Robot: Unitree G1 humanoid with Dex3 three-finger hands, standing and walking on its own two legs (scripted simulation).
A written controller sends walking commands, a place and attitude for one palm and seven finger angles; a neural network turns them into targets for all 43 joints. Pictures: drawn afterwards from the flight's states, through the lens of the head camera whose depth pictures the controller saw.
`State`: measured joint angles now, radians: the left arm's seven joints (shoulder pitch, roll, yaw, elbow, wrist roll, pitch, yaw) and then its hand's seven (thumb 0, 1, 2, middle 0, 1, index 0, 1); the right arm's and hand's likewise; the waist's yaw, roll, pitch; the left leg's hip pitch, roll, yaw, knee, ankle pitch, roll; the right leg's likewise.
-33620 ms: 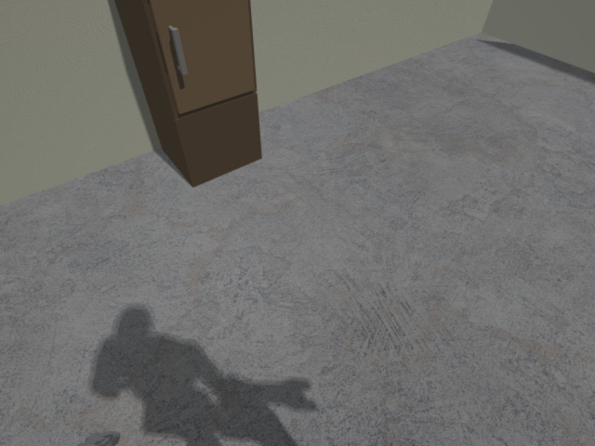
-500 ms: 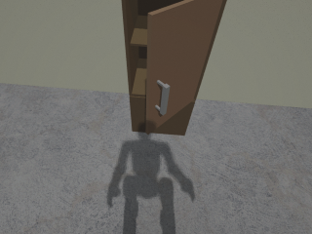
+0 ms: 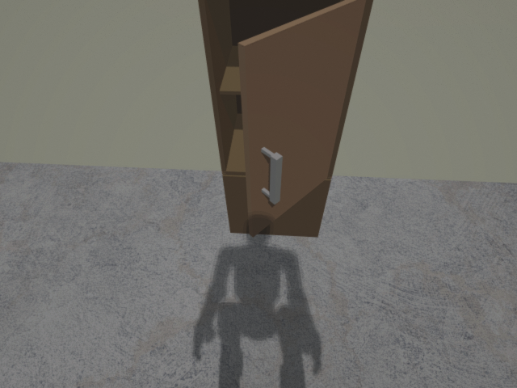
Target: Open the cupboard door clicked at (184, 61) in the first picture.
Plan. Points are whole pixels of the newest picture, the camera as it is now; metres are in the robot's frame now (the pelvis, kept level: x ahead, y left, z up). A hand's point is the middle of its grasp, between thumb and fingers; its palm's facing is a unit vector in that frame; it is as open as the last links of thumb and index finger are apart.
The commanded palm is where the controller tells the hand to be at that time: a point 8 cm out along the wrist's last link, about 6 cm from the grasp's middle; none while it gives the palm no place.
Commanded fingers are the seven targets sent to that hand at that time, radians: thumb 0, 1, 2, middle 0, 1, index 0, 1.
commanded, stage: let the arm hang, fingers relaxed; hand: left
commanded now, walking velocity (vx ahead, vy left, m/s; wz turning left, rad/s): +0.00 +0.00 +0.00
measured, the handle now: (270, 176) +0.61 +0.01 -0.09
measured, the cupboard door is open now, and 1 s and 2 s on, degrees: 48 48 48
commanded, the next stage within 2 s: look to check the result in 0.24 s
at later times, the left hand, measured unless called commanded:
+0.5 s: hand out of the picture +0.00 +0.15 -0.17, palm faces +0.05 -0.98 -0.18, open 7.3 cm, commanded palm none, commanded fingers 0.00 0.90 0.90 -0.20 -0.30 -0.20 -0.30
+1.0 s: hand out of the picture +0.03 +0.15 -0.17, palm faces +0.05 -0.98 -0.19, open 7.3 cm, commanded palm none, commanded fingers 0.00 0.90 0.90 -0.20 -0.30 -0.20 -0.30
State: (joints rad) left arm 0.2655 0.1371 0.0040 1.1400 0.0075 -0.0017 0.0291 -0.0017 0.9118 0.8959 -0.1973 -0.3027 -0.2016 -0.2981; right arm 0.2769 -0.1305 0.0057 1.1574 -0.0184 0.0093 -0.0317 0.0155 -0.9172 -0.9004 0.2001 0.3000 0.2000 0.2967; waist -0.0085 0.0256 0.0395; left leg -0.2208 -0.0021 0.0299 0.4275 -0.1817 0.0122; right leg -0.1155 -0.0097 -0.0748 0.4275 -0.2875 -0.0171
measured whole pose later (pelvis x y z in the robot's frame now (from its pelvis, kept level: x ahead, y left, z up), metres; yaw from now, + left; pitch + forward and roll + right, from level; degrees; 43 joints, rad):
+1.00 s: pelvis +0.03 -0.02 +0.00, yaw +0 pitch -1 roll +1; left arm 0.28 0.13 0.02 1.14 0.01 -0.01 0.03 0.00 0.91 0.90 -0.20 -0.30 -0.20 -0.30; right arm 0.26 -0.15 0.00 1.15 -0.02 0.00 -0.05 0.01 -0.91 -0.90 0.20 0.30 0.20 0.30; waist 0.00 0.01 0.05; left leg -0.17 0.02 0.02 0.41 -0.23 -0.02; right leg -0.06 0.01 -0.08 0.39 -0.32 -0.04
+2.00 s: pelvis +0.06 -0.04 -0.01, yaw -32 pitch +3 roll +0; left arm 0.30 0.22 0.09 0.93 0.03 0.04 0.01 0.00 0.91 0.90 -0.20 -0.30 -0.21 -0.30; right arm 0.06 -0.18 -0.04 0.84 0.01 0.02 -0.04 0.01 -0.90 -0.90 0.20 0.30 0.20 0.30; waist 0.06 -0.04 0.08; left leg -0.37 -0.02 -0.07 0.66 -0.33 -0.05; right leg -0.24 0.18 0.27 0.52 -0.30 -0.06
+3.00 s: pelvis +0.14 -0.15 +0.00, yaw -70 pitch +2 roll -1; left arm 0.24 0.23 0.10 0.96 0.04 0.03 -0.06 0.01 0.91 0.90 -0.20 -0.30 -0.20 -0.30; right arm 0.37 -0.16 -0.01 0.93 -0.03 -0.07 -0.03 0.00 -0.90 -0.90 0.20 0.30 0.20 0.30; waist 0.01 -0.04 0.04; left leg -0.12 0.07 0.17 0.41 -0.32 0.00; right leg -0.58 -0.03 -0.03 1.16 -0.28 0.00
